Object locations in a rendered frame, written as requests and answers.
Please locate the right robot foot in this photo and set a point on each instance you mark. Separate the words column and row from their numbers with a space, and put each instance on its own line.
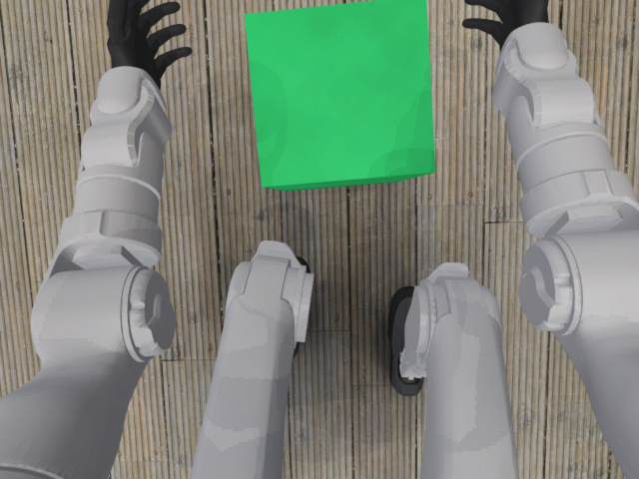
column 398, row 310

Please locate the robot left upper arm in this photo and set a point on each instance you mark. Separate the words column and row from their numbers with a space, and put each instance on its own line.
column 95, row 331

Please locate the robot left hand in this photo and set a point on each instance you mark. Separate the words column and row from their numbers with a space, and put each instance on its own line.
column 128, row 44

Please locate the robot right hand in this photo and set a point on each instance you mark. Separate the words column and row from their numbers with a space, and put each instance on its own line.
column 512, row 13

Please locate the robot right forearm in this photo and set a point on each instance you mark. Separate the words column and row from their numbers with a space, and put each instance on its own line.
column 560, row 150

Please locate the robot left forearm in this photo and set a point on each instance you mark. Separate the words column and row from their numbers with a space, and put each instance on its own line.
column 119, row 185

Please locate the robot right upper arm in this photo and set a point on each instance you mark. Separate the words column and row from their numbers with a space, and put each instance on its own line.
column 584, row 288

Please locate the right robot shin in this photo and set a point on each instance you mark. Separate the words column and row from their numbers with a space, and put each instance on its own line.
column 410, row 362

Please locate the carton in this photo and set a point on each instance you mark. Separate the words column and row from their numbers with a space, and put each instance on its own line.
column 342, row 94

